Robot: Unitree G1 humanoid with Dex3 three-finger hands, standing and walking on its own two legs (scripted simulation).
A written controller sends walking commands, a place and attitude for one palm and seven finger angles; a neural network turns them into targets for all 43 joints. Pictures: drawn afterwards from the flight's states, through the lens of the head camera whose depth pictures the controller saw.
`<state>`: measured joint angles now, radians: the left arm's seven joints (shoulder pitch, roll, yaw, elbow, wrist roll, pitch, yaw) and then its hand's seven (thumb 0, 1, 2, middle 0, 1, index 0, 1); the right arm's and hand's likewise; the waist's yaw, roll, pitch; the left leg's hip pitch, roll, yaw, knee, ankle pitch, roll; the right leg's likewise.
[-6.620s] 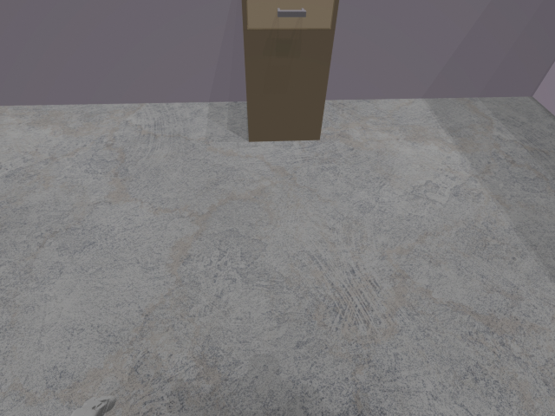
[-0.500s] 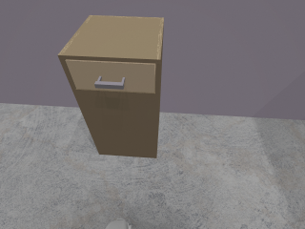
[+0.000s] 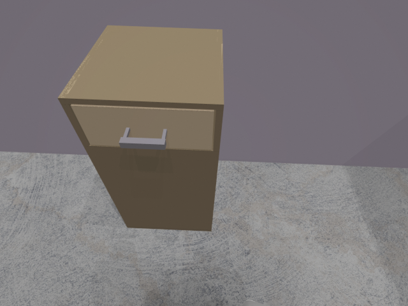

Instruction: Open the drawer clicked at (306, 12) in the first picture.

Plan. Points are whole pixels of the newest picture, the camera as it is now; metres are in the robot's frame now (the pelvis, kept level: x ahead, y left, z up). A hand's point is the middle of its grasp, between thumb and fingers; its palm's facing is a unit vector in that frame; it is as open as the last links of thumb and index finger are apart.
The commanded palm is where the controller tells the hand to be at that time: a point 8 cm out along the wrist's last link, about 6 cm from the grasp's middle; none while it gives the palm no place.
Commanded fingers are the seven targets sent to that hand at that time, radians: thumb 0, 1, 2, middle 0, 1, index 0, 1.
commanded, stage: come to a stop and stand still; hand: left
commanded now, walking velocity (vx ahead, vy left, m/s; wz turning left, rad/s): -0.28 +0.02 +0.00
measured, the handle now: (144, 137) +0.55 +0.20 -0.04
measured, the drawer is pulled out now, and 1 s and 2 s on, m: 0.00 0.00 0.00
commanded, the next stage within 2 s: look again from close up in 1.16 s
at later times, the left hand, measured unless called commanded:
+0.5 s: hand out of the picture +0.06 +0.22 -0.19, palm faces +0.09 -0.97 -0.23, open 7.3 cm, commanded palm none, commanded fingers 0.00 0.90 0.90 -0.20 -0.30 -0.20 -0.30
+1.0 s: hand out of the picture -0.06 +0.17 -0.17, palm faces +0.04 -0.98 -0.18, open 7.4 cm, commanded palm none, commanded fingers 0.00 0.90 0.90 -0.20 -0.30 -0.20 -0.30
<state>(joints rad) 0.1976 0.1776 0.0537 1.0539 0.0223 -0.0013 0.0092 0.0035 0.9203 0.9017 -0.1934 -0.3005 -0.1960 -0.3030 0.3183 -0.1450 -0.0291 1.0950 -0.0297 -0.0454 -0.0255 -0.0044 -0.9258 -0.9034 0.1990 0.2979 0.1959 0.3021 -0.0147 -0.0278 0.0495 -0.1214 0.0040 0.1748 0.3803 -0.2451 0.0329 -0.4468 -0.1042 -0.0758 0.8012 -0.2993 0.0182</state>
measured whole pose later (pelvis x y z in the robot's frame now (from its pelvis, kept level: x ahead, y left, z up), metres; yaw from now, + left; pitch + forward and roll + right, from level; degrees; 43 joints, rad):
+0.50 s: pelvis -0.02 +0.02 -0.02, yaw +2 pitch -1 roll +0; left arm 0.14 0.20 0.07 1.01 0.02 0.06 0.04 0.00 0.91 0.90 -0.20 -0.30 -0.20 -0.30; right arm 0.19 -0.19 -0.06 0.99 -0.02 0.02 -0.02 0.00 -0.91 -0.90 0.20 0.30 0.19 0.30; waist 0.00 -0.04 0.07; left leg -0.25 0.02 0.04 0.60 -0.32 -0.01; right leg -0.42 -0.10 -0.07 0.64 -0.28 0.02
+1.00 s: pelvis -0.05 +0.01 +0.00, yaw +0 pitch -2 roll +1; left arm 0.29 0.11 -0.01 1.14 0.01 0.00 0.04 0.00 0.91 0.90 -0.20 -0.30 -0.20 -0.30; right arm 0.25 -0.16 -0.01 1.13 -0.01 0.02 -0.02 0.00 -0.92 -0.90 0.20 0.30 0.20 0.30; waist -0.01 0.01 0.03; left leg -0.19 0.03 0.06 0.40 -0.17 -0.01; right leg -0.11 0.01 -0.05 0.42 -0.29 -0.04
